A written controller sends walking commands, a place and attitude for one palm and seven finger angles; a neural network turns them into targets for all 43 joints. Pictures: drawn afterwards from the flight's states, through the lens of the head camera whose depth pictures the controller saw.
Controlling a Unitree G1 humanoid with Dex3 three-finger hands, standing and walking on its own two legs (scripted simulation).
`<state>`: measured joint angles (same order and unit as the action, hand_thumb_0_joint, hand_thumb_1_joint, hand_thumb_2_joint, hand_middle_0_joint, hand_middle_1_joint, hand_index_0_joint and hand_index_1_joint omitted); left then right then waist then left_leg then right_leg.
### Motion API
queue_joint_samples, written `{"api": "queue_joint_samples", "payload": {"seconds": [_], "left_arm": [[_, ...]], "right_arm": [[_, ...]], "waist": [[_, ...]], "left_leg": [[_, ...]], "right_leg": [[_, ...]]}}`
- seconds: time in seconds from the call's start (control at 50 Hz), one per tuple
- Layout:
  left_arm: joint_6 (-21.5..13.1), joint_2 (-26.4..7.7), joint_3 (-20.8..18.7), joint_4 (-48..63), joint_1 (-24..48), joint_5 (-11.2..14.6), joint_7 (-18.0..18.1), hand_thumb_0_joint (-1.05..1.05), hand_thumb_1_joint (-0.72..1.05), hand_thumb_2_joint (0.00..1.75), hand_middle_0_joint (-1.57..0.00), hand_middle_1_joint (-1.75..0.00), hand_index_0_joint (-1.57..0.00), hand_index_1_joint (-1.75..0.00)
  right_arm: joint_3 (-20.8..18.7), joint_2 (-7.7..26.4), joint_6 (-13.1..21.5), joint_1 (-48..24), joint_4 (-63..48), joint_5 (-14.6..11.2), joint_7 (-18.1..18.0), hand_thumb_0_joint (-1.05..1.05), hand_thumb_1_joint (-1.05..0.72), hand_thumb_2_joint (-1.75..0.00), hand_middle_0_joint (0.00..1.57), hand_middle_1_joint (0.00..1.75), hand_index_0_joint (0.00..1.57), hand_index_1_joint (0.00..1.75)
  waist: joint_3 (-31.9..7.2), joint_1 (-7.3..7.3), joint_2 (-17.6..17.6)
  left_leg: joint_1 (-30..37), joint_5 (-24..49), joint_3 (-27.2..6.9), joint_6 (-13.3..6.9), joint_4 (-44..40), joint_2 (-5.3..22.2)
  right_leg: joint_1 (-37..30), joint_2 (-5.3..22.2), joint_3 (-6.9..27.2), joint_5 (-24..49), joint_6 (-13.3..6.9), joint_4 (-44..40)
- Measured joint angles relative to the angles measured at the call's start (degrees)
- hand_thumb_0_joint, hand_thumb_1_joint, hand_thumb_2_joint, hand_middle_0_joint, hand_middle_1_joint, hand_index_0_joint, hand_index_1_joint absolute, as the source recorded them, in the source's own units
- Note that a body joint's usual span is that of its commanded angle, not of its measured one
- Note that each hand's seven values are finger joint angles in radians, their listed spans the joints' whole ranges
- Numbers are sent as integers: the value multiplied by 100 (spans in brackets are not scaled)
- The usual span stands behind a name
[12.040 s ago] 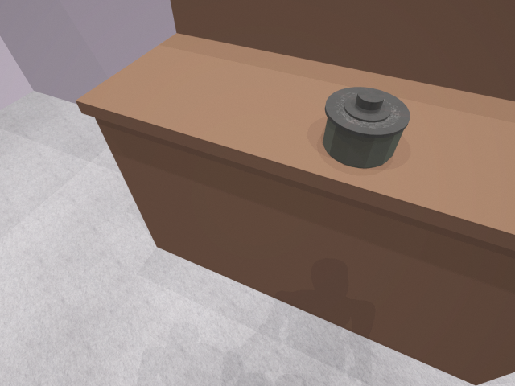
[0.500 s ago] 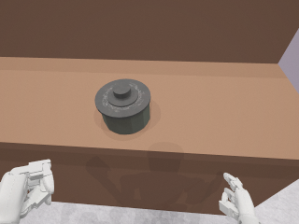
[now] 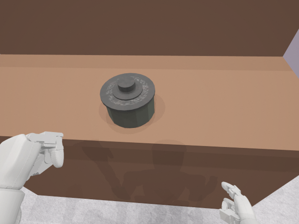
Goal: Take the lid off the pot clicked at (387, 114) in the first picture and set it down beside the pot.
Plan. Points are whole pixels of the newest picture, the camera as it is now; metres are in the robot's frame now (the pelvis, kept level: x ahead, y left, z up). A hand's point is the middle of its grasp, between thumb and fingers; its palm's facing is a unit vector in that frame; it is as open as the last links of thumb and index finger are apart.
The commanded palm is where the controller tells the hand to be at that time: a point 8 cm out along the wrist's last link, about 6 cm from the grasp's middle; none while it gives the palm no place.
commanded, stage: reach forward and open the fingers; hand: left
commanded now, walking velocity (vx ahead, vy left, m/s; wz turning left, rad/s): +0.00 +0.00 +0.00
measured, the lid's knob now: (126, 84) +0.46 +0.14 +0.13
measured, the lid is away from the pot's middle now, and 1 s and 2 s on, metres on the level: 0.00 0.00 0.00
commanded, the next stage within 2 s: move the open hand above the knob in 0.96 s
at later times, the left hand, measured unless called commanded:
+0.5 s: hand (30, 148) +0.20 +0.27 +0.17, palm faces -0.13 -0.03 -0.99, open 5.7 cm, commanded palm +0.18 +0.25 +0.23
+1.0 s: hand (47, 127) +0.24 +0.25 +0.18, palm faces -0.11 +0.05 -0.99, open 10.0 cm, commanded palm +0.21 +0.25 +0.26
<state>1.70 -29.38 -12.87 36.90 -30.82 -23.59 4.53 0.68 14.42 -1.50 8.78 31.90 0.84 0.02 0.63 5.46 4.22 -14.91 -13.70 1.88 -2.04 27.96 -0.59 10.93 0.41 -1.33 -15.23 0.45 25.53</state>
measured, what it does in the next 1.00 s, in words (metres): shifts its weight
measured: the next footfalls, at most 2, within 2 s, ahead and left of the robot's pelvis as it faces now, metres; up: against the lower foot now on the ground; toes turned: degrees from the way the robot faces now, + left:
none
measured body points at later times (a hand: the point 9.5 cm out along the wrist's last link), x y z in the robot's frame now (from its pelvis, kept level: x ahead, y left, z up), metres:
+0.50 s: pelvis -0.05 -0.01 +0.00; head -0.03 -0.05 +0.45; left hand +0.20 +0.27 +0.22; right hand +0.19 -0.22 -0.09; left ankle +0.01 +0.09 -0.74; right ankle -0.02 -0.13 -0.74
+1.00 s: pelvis -0.06 +0.01 +0.00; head -0.04 -0.03 +0.45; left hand +0.24 +0.24 +0.24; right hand +0.18 -0.20 -0.09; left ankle +0.01 +0.09 -0.74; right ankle -0.02 -0.13 -0.74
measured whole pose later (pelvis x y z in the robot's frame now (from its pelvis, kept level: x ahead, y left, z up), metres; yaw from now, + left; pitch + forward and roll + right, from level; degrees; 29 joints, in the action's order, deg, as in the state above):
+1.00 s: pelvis -0.06 +0.01 +0.00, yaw +1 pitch -4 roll -1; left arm 4.5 -42.7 1.6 10.8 15.3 -42.3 -25.4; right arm 1.9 16.0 -1.6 3.4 34.8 -2.6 -0.8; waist 4.9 5.0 7.0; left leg -12.8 -6.4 1.2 -3.1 22.8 -2.1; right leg 9.9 1.7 -2.0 -10.1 0.6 23.6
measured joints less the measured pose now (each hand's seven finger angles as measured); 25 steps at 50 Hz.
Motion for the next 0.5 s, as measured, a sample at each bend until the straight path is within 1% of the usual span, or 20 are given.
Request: {"api": "queue_joint_samples", "payload": {"seconds": [0.04,0.08,0.12,0.14,0.18,0.26,0.3,0.34,0.4,0.44,0.5], "left_arm": [[249,-390,33,46,-45,-567,-151,1,81,95,-128,-141,-128,-141],[427,-793,61,-37,6,-1007,-358,1,76,97,-127,-136,-127,-136],[521,-1116,112,-257,207,-1298,-605,1,71,101,-126,-130,-125,-131],[545,-1227,143,-417,355,-1378,-740,1,68,102,-125,-127,-125,-128],[600,-1345,203,-770,684,-1452,-1066,1,63,106,-123,-121,-123,-121],[672,-1315,338,-1228,1291,-1291,-1761,1,51,114,-119,-108,-119,-108],[619,-1305,445,-1277,1537,-1266,-2085,1,45,118,-117,-101,-117,-101],[429,-1369,551,-1345,1811,-1300,-2332,1,38,122,-115,-94,-115,-94],[122,-1567,559,-1586,2248,-1399,-2551,0,29,127,-112,-84,-111,-84],[24,-1640,482,-1817,2564,-1382,-2612,0,23,130,-110,-77,-109,-77],[66,-1489,364,-2053,2892,-1281,-2646,0,15,134,-106,-66,-105,-66]], "right_arm": [[-6,75,-328,-96,-106,-34,28,2,-90,-90,20,30,20,30],[-8,139,-559,-175,-152,-90,31,2,-90,-90,20,30,20,30],[-21,193,-661,-231,-126,-156,22,2,-90,-90,20,30,20,30],[-29,213,-679,-254,-94,-194,13,2,-90,-90,20,30,20,30],[-28,247,-670,-295,-11,-250,-10,2,-90,-90,20,30,20,30],[-26,280,-481,-294,65,-329,-77,2,-90,-90,20,30,20,30],[-5,290,-352,-286,86,-335,-131,2,-90,-90,20,30,20,30],[15,285,-240,-293,111,-320,-187,2,-90,-90,20,30,20,30],[61,253,-163,-364,159,-300,-221,2,-90,-90,20,30,20,30],[62,231,-141,-395,145,-309,-202,2,-90,-90,20,30,20,30],[42,241,-100,-415,111,-324,-129,2,-90,-90,20,30,20,30]], "waist": [[-2,12,97],[-9,21,188],[-34,29,281],[-41,25,325],[-53,14,400],[-27,-34,481],[-3,-45,490],[49,-42,469],[154,-39,402],[230,-42,361],[288,-47,352]], "left_leg": [[-126,-6,46,-8,89,13],[-235,-1,51,-11,163,19],[-317,20,17,-12,211,13],[-338,39,-11,-12,218,4],[-351,92,-67,-11,194,-13],[-283,219,-171,-7,82,-52],[-223,280,-210,-6,17,-61],[-142,336,-231,-2,-52,-67],[-29,428,-231,16,-167,-45],[27,490,-226,30,-237,-28],[63,575,-207,35,-328,-13]], "right_leg": [[161,-8,46,-6,5,129],[280,-11,50,-15,0,228],[349,-6,15,-11,1,280],[360,2,-13,-6,2,290],[353,14,-69,21,2,270],[253,44,-176,97,2,178],[179,48,-216,144,-1,108],[98,51,-237,187,-8,54],[-3,27,-235,275,-35,-49],[-51,10,-229,341,-50,-113],[-82,-7,-209,439,-56,-214]]}}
